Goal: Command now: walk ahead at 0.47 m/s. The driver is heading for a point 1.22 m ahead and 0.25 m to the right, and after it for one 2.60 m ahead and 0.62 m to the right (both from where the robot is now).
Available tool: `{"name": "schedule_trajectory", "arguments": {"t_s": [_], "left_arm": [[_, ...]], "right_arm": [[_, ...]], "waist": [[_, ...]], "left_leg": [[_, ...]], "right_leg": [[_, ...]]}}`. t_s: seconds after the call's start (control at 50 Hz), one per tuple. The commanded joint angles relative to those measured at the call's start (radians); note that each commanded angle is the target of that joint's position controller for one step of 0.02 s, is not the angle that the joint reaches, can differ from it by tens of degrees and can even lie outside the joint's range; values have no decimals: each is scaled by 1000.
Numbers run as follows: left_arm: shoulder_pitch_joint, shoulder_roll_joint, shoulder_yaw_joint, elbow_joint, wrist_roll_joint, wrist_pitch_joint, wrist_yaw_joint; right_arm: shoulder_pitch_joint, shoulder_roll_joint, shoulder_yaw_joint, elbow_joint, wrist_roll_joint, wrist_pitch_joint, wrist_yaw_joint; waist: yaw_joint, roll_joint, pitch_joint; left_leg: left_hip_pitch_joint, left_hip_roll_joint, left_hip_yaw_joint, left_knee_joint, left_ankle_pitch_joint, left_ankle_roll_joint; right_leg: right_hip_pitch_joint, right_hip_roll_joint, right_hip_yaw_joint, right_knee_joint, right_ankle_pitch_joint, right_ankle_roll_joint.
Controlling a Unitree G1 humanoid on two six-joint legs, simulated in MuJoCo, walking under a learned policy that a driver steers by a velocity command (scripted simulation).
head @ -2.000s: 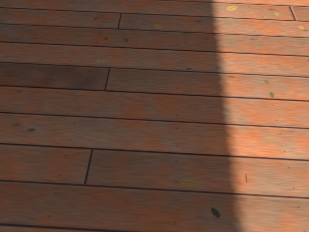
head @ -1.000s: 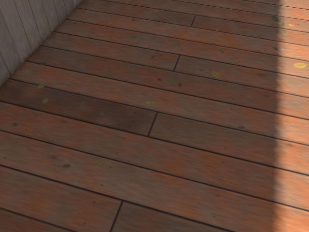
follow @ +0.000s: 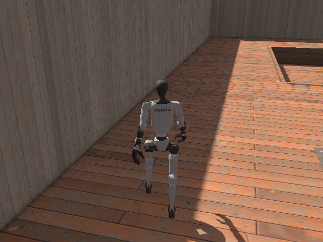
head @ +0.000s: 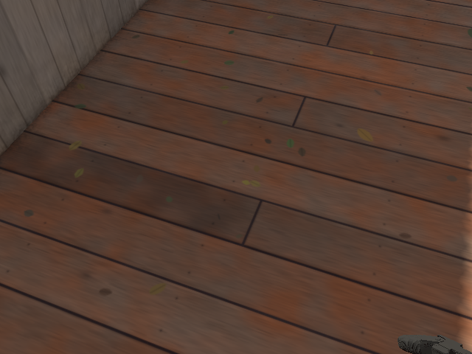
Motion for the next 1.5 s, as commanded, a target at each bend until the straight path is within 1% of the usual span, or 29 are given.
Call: {"name": "schedule_trajectory", "arguments": {"t_s": [0.02,0.08,0.1,0.12,0.14,0.16,0.2,0.28,0.36,0.52,0.58,0.62,0.64,0.66,0.68,0.7,0.74,0.78,0.96,1.08,1.14,1.16,1.18,1.2,1.22,1.24,1.3,1.38,1.5], "left_arm": [[15,182,40,-29,-5,3,8],[-24,187,42,-55,10,24,8],[20,127,23,-80,22,22,4],[120,-3,-12,-74,10,-4,-7],[13,112,16,-90,-20,-31,-13],[-82,160,30,-126,-42,-49,-14],[-135,153,41,-134,-23,-50,1],[-118,97,43,-146,-11,-4,5],[-288,113,50,-212,5,-3,4],[-541,93,27,-300,-10,-22,-35],[-521,127,36,-316,-13,-31,-50],[-319,187,69,-261,-11,-34,-47],[-124,250,93,-210,-2,-32,-39],[6,354,120,-181,11,-24,-34],[13,275,94,-176,4,-20,-37],[-79,218,75,-191,-2,-22,-35],[-233,152,53,-224,9,-25,-37],[-270,117,43,-221,21,-31,-44],[-132,181,56,-160,3,-27,-8],[-40,195,66,-107,-9,-1,0],[-75,217,76,-112,-10,15,5],[-86,201,70,-116,-9,21,4],[-85,166,53,-135,2,22,3],[34,46,17,-149,7,4,-7],[13,81,23,-134,-10,-20,-11],[-81,175,51,-160,-42,-32,-12],[-148,151,67,-171,-30,-10,7],[-139,91,68,-181,-25,34,6],[-309,75,63,-250,-10,25,-21]], "right_arm": [[-95,-92,-19,-88,2,-22,15],[264,-194,-74,12,3,-16,0],[428,-262,-91,49,-18,-11,-10],[460,-277,-86,66,-23,-11,0],[401,-187,-61,64,-13,-17,2],[303,-153,-49,48,-11,-23,0],[183,-107,-34,31,-31,-37,8],[208,-100,-27,67,-32,-43,5],[288,-146,-34,92,-31,-35,-27],[444,-166,-37,153,-12,-7,-41],[437,-186,-48,158,-11,12,-46],[394,-186,-46,145,-14,24,-46],[393,-154,-31,125,-26,24,-46],[515,-35,5,112,-33,3,-33],[497,-61,3,128,-17,-24,-28],[397,-155,-22,100,13,-42,-23],[293,-153,-28,79,8,-45,-33],[325,-114,-33,89,-8,-17,-39],[80,-65,-23,5,-20,-5,-31],[-60,-79,-15,-53,-9,-17,0],[31,-127,-35,-39,-9,-24,8],[163,-161,-57,1,-12,-25,3],[352,-223,-81,47,-23,-26,-6],[477,-325,-107,73,-36,-19,-13],[482,-244,-81,72,-28,-17,-12],[398,-192,-64,63,-22,-21,-16],[209,-88,-34,40,-37,-35,-14],[214,-111,-44,69,-50,-45,-21],[255,-146,-51,80,-45,-35,-54]], "waist": [[-66,-113,90],[-252,-143,-150],[-263,6,-295],[-195,252,-436],[-216,159,-314],[-189,115,-158],[-120,3,-58],[-64,35,-16],[-101,12,34],[-180,13,68],[-141,39,40],[-27,54,-85],[43,16,-227],[10,-221,-388],[22,-257,-440],[12,-202,-277],[-45,-82,-97],[-102,-108,-56],[-61,-83,24],[-33,-82,63],[-102,-114,-2],[-170,-105,-78],[-240,-58,-215],[-211,173,-373],[-227,202,-432],[-218,144,-266],[-122,78,-60],[-82,59,-10],[-119,19,35]], "left_leg": [[48,-28,8,-51,-34,41],[549,-79,31,-34,-83,114],[892,138,-266,-31,-196,198],[1078,334,-760,-217,-424,335],[985,287,-757,-296,-498,281],[824,260,-590,-317,-421,238],[551,193,-378,-368,-187,205],[395,146,-232,-460,-125,221],[435,135,-174,-492,-81,213],[623,156,-98,-428,-12,172],[720,198,-108,-339,145,147],[695,146,-59,-107,452,111],[536,93,-21,146,343,80],[112,-77,24,555,-104,0],[-43,-122,-119,716,-591,4],[-136,-55,-141,780,-551,27],[-91,40,-91,676,-380,33],[26,80,-95,587,-304,26],[-20,54,-37,107,73,-24],[-48,24,-38,-49,15,11],[117,-26,1,-78,-93,51],[310,-57,24,-97,-87,75],[618,35,-73,-52,-65,124],[1029,303,-514,-103,-206,279],[1046,357,-741,-248,-310,299],[912,325,-587,-267,-345,237],[526,215,-250,-378,-220,147],[429,189,-73,-450,-73,153],[497,167,101,-472,30,127]], "right_leg": [[-57,-294,80,42,614,-120],[-152,-231,25,483,947,-63],[-454,-143,-7,825,582,-30],[-728,38,88,1122,-222,7],[-832,-16,180,1228,-228,-16],[-878,-66,144,1224,-136,-33],[-776,-152,119,1119,18,-33],[-714,-199,105,984,71,-11],[-849,-203,91,747,287,31],[-830,-128,39,406,405,16],[-775,-104,31,363,286,-23],[-483,-41,-23,337,266,-67],[-177,-126,67,382,290,-120],[239,-387,523,335,149,-285],[285,-440,779,179,50,-319],[157,-402,637,162,17,-259],[-151,-324,391,100,157,-207],[-303,-268,281,38,229,-185],[-311,-211,87,-39,356,-166],[-115,-288,94,30,387,-152],[-64,-298,85,162,658,-122],[-105,-253,62,319,778,-100],[-275,-197,32,572,652,-70],[-698,-23,-14,982,184,9],[-828,10,145,1142,-257,2],[-915,-48,169,1203,-210,-16],[-803,-173,135,1056,15,-20],[-789,-187,140,987,137,-8],[-837,-163,81,666,405,6]]}}
Keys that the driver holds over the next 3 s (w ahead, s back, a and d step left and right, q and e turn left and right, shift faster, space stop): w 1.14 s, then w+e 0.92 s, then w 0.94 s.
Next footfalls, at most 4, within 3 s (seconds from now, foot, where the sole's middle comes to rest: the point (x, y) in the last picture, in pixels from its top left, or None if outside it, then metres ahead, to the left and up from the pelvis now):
0.08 left None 0.25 0.13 -0.77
0.64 right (311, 326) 0.56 -0.11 -0.77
1.18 left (237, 227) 0.87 0.13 -0.77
1.72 right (318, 170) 1.14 -0.14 -0.77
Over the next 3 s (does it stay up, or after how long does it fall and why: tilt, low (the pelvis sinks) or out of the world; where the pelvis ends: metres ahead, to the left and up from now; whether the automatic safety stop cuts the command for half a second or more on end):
stays up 1.62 -0.35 0.01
